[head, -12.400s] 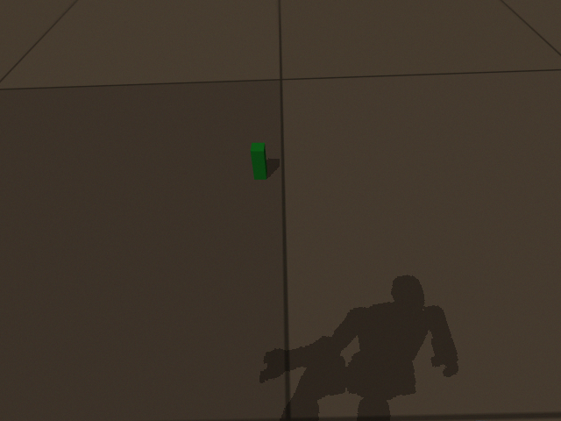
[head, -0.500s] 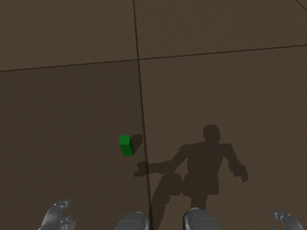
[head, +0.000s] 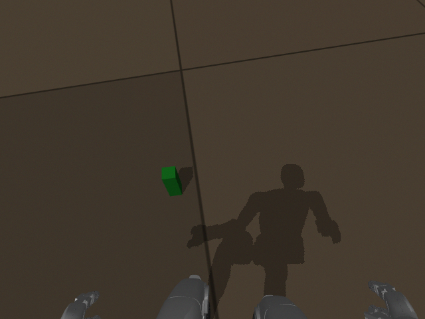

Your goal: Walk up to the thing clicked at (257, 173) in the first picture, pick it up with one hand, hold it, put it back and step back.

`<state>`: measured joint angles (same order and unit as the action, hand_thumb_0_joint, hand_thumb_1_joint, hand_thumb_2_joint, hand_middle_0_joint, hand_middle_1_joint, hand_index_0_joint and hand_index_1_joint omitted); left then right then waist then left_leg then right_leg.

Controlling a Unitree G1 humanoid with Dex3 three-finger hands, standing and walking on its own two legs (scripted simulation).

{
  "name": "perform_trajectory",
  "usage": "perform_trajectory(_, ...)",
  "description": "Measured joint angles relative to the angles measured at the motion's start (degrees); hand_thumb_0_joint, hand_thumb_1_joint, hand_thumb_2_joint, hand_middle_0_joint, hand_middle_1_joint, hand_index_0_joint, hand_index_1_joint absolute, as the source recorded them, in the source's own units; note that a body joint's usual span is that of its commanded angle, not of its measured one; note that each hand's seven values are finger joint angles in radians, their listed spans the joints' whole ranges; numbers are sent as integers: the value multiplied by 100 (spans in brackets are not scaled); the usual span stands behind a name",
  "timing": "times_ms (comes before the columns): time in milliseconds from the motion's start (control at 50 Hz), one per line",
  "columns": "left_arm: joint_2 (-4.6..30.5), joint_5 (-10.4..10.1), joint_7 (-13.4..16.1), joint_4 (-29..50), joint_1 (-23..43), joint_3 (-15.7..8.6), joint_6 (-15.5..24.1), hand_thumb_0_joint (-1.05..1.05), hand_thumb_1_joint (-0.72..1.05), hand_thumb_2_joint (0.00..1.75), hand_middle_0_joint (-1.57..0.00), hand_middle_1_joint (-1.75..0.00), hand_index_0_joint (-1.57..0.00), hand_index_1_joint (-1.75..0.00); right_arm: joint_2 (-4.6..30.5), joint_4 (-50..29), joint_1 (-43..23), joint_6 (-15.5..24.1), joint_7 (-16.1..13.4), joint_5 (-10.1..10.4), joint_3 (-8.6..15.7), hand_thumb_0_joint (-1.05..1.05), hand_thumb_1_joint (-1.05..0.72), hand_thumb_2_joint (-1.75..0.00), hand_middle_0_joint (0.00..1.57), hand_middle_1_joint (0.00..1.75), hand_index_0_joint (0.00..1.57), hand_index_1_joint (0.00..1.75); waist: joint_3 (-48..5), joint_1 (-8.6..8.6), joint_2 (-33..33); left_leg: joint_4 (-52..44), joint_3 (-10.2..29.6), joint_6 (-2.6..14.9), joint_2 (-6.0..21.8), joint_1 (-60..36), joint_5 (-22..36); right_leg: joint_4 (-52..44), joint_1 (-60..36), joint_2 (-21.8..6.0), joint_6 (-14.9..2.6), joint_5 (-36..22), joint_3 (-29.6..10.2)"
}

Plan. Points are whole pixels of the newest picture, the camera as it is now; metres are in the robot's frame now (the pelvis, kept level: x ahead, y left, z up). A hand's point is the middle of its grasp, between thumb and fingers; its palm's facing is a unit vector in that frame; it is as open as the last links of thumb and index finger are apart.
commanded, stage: walk up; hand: left
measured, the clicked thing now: (172, 181) +0.68 +0.27 -0.66
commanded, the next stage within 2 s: stand in 1.88 s
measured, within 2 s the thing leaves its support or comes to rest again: neither
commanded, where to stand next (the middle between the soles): +0.38 +0.02 m, yaw +6 degrees
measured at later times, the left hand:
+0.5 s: hand out of the picture -0.07 +0.28 -0.15, palm faces +0.01 -0.94 -0.34, open 7.4 cm
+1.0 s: hand out of the picture -0.10 +0.28 -0.14, palm faces +0.04 -0.93 -0.37, open 7.4 cm
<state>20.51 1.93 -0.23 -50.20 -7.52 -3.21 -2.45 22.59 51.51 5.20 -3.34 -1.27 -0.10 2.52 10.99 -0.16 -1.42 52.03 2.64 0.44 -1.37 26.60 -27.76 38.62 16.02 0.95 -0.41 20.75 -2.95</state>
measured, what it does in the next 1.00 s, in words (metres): walks backwards: left foot, then right foot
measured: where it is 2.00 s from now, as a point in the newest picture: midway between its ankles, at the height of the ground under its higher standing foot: outside the picture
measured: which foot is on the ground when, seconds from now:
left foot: up 0.00-0.20, down 0.22-0.62, up 0.64-0.84, down 0.86-1.00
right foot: down 0.00-0.24, up 0.26-0.56, down 0.58-0.88, up 0.90-1.00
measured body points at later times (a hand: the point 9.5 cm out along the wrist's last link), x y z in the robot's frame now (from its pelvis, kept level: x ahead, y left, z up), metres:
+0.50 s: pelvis -0.14 +0.00 +0.01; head -0.10 +0.04 +0.45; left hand -0.07 +0.32 -0.13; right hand -0.01 -0.31 -0.08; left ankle -0.09 +0.12 -0.72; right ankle -0.19 -0.17 -0.67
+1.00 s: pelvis -0.16 +0.00 +0.01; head -0.14 +0.01 +0.46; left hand -0.10 +0.33 -0.11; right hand -0.11 -0.30 -0.11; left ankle -0.16 +0.11 -0.72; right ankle -0.19 -0.15 -0.67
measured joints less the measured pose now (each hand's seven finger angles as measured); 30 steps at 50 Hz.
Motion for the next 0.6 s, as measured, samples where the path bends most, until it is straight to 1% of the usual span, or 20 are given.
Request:
perform_trajectory(20, -13, -4, 4, 25, -47, 5, -7, 1, 91, 90, -21, -30, -20, -30, 4, -1, 24, 5, 12, 14, -12, 1, -90, -90, 21, 30, 20, 30, -52, -42, 73, 358, 66, -2, -149, 18, -166, -29, 37, -81, -4, -60, -61)
perform_trajectory(60, -56, 9, 24, 69, -83, 9, -34, 1, 91, 90, -21, -30, -20, -30, 56, -22, 103, 37, 20, 43, -22, 1, -90, -90, 21, 30, 20, 30, -174, -53, 108, 861, 233, -8, -353, 8, -240, -151, 112, -196, 9, -209, -68)
perform_trajectory(100, -72, 38, 47, 157, -59, 3, -53, 1, 90, 90, -21, -30, -21, -30, 110, -45, 176, 73, -3, 48, -24, 1, -90, -90, 21, 30, 20, 30, -256, -73, 99, 951, 297, -47, -393, -134, -207, -214, 232, -249, 42, -339, -39)
perform_trajectory(160, -21, 70, 83, 366, 40, -10, -63, 1, 90, 90, -21, -30, -21, -30, 143, -84, 236, 135, -44, 16, -28, 1, -90, -90, 21, 30, 20, 30, -248, -51, 74, 180, 184, -95, -218, -572, -224, -183, 440, -272, 105, -479, 91)
perform_trajectory(180, 15, 66, 91, 437, 96, -18, -72, 1, 90, 90, -21, -30, -21, -30, 134, -95, 252, 161, -51, -6, -25, 1, -90, -90, 21, 30, 20, 30, -217, -30, 83, -274, 100, -103, -136, -753, -132, -115, 519, -286, 125, -497, 157)
perform_trajectory(200, 60, 48, 94, 505, 158, -24, -88, 1, 90, 90, -21, -30, -21, -30, 120, -104, 272, 194, -53, -32, -21, 1, -90, -90, 21, 30, 20, 30, -183, -7, 105, -827, 9, -104, -68, -956, 117, 6, 615, -309, 148, -489, 224)
perform_trajectory(220, 124, 20, 91, 560, 232, -33, -111, 1, 90, 90, -21, -30, -21, -30, 81, -92, 276, 233, -56, -61, -9, 1, -90, -90, 21, 30, 20, 30, -120, 6, 187, -1327, -75, -58, -66, -1133, 541, 186, 720, -369, 181, -452, 254)
perform_trajectory(240, 223, -6, 93, 575, 322, -67, -143, 1, 90, 90, -21, -30, -20, -30, -42, -42, 225, 250, -61, -100, -2, 1, -90, -90, 21, 30, 20, 30, 22, -58, 449, -1438, -198, 15, -210, -1208, 691, 367, 790, -501, 170, -432, 129)
perform_trajectory(260, 279, -30, 102, 566, 363, -105, -181, 0, 91, 90, -21, -30, -20, -30, -145, -24, 207, 249, -42, -145, -22, 1, -90, -90, 20, 30, 20, 30, 100, -138, 631, -1448, -300, 62, -280, -1224, 733, 612, 880, -476, 94, -257, -68)
perform_trajectory(280, 284, -42, 121, 536, 357, -123, -220, 0, 91, 90, -21, -30, -20, -30, -196, -37, 225, 240, -5, -163, -64, 1, -90, -90, 21, 30, 20, 30, 96, -146, 650, -1402, -298, 92, -236, -1171, 747, 981, 980, -284, 58, 217, -209)
perform_trajectory(300, 268, -40, 136, 484, 336, -117, -261, 0, 91, 90, -21, -30, -20, -30, -218, -56, 260, 241, 26, -170, -99, 1, -90, -90, 21, 30, 20, 30, 53, -86, 575, -1367, -207, 111, -139, -1093, 778, 1432, 1068, -48, 46, 643, -264)
perform_trajectory(320, 254, -39, 129, 435, 309, -106, -300, 0, 91, 90, -20, -30, -20, -30, -234, -69, 297, 245, 38, -175, -119, 1, -90, -90, 21, 30, 20, 30, 9, -25, 489, -1398, -102, 117, -38, -1041, 847, 1899, 1134, 167, 40, 879, -300)
perform_trajectory(360, 259, -65, 83, 384, 210, -115, -319, 1, 91, 90, -20, -30, -20, -30, -263, -82, 337, 245, 22, -208, -139, 1, -90, -90, 21, 30, 20, 30, -83, -27, 432, -1615, -42, 104, 114, -1004, 1061, 2696, 1213, 440, 17, 920, -437)
perform_trajectory(400, 281, -80, 27, 361, 52, -142, -274, 1, 91, 90, -20, -30, -20, -30, -256, -110, 331, 268, 0, -216, -128, 1, -90, -90, 21, 30, 20, 30, -177, -93, 431, -1794, -89, 74, 227, -940, 1247, 3060, 1164, 506, 25, 744, -544)
perform_trajectory(440, 311, -67, -21, 290, -110, -169, -226, 0, 91, 90, -20, -30, -20, -30, -231, -151, 298, 313, 4, -219, -89, 1, -90, -90, 21, 30, 20, 30, -233, -114, 446, -1895, -128, 44, 294, -869, 1386, 2816, 893, 412, 86, 572, -570)
perform_trajectory(500, 365, -42, -81, 104, -353, -150, -143, 0, 91, 90, -20, -30, -20, -30, -172, -236, 246, 357, 51, -224, -43, 1, -90, -90, 21, 30, 20, 30, -317, -124, 490, -1891, -241, 54, 342, -746, 1484, 1607, 285, 120, 187, 607, -465)
perform_trajectory(540, 374, -36, -112, -76, -505, -126, -65, 1, 91, 90, -20, -30, -20, -30, -111, -282, 196, 340, 106, -246, -27, 1, -90, -90, 21, 30, 20, 30, -382, -138, 480, -1756, -356, 54, 400, -651, 1461, 618, -162, -55, 169, 804, -271)
perform_trajectory(560, 365, -31, -120, -178, -573, -122, -15, 1, 91, 90, -20, -30, -20, -30, -73, -300, 183, 318, 131, -257, -17, 1, -90, -90, 21, 30, 20, 30, -426, -144, 455, -1648, -404, 33, 434, -587, 1432, 53, -411, -107, 122, 767, -162)
perform_trajectory(580, 327, -19, -115, -293, -614, -131, 39, 1, 91, 90, -20, -30, -20, -30, -18, -304, 173, 290, 149, -257, -3, 1, -90, -90, 21, 30, 20, 30, -451, -147, 375, -1504, -413, 3, 496, -514, 1389, -404, -601, -85, 83, 428, -86)
perform_trajectory(600, 226, 7, -107, -416, -613, -139, 79, 1, 91, 90, -20, -30, -20, -30, 63, -279, 172, 256, 150, -246, 31, 1, -90, -90, 21, 30, 20, 30, -415, -95, 157, -1338, -275, 11, 590, -467, 1307, -516, -690, 40, 89, 168, 16)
